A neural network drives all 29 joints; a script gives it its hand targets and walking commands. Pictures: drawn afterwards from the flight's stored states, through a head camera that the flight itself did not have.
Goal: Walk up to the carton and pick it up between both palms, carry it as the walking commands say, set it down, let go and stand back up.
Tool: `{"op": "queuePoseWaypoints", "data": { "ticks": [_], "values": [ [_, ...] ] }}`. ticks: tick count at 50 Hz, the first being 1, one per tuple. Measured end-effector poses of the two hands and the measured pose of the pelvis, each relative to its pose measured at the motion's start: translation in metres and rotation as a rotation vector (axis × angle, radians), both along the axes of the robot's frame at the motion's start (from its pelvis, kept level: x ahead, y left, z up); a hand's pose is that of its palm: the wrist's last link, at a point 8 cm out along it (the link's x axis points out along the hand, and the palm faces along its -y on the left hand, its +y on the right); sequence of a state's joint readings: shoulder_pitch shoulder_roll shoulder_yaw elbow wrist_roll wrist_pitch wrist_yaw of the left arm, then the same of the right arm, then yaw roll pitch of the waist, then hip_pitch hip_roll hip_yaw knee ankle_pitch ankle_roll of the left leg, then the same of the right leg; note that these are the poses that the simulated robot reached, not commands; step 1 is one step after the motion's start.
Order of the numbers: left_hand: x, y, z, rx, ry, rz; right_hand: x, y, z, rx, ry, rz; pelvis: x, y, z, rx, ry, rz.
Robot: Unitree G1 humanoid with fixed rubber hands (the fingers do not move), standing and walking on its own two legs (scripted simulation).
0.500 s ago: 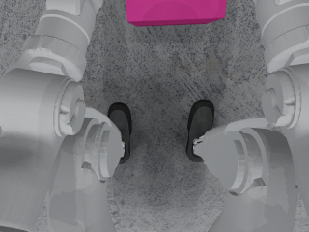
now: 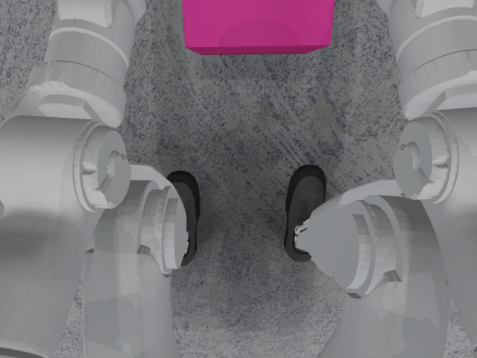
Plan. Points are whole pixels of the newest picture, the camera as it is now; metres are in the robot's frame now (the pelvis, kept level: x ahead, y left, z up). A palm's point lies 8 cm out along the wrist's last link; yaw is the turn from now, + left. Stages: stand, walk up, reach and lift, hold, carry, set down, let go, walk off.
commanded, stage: reach and lift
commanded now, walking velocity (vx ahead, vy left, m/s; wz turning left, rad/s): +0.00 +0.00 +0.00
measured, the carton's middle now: out of the picture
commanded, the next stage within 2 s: none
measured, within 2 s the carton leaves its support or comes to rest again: leaves its support in 0.32 s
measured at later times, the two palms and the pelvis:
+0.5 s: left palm out of the picture +0.55 +0.13 -0.15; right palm out of the picture +0.56 -0.15 -0.16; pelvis -0.01 +0.00 +0.01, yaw +0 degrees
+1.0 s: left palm out of the picture +0.54 +0.12 -0.10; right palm out of the picture +0.56 -0.15 -0.10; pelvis +0.00 +0.00 +0.04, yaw -1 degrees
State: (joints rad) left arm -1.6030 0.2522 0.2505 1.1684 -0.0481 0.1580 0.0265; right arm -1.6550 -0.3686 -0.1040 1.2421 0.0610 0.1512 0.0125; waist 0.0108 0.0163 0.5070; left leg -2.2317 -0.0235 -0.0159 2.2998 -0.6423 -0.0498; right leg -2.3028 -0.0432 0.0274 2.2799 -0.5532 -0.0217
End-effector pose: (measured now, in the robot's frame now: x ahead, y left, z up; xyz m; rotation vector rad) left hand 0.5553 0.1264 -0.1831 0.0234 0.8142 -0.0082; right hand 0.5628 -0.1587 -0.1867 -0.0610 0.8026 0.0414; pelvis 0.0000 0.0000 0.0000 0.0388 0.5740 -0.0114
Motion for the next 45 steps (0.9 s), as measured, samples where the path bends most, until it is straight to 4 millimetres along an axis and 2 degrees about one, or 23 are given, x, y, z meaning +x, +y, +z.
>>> {"op": "queuePoseWaypoints", "data": {
  "ticks": [11,17,25,36,45],
  "values": [
    [0.000,0.001,0.000,-0.001,0.003,0.006,-0.001,0.002,0.000,-0.002,0.006,-0.007,0.002,0.000,0.002,-0.002,0.007,-0.003],
    [-0.001,0.002,0.010,0.014,-0.011,0.022,-0.002,0.006,0.005,-0.019,0.004,-0.010,0.001,0.002,0.004,-0.002,0.008,-0.007],
    [-0.004,0.002,0.034,0.016,-0.055,0.058,-0.007,0.009,0.024,-0.020,-0.025,-0.032,-0.006,0.004,0.010,-0.007,0.006,-0.003],
    [-0.006,-0.009,0.065,0.013,-0.090,0.085,-0.008,0.002,0.055,-0.026,-0.049,-0.061,-0.011,0.005,0.023,-0.003,0.013,-0.014],
    [-0.012,-0.010,0.076,0.001,-0.091,0.109,0.000,0.003,0.076,-0.042,-0.054,-0.065,-0.004,0.002,0.034,0.009,0.061,-0.027]
  ]
}}
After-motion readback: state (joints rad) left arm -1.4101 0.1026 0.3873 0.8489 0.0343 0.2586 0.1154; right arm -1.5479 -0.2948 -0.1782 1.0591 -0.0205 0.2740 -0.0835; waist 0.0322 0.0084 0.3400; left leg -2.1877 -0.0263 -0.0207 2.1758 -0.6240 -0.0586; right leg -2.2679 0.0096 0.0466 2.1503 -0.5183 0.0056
